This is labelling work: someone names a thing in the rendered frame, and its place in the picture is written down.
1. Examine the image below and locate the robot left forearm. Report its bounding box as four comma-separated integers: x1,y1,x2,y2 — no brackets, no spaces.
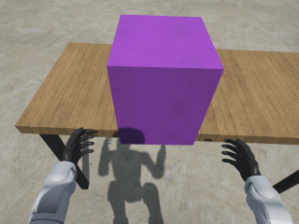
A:
26,161,78,224

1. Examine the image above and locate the robot right hand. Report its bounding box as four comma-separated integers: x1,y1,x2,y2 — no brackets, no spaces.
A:
221,138,261,182

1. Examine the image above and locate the table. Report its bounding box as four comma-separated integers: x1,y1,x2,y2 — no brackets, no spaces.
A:
15,42,299,194

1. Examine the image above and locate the robot left hand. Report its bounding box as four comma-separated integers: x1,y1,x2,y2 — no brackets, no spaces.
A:
60,127,95,167

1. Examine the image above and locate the robot right forearm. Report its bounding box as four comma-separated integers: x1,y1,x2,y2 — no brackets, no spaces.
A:
244,175,294,224

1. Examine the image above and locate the carton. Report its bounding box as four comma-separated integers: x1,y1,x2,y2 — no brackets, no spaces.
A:
107,14,224,146

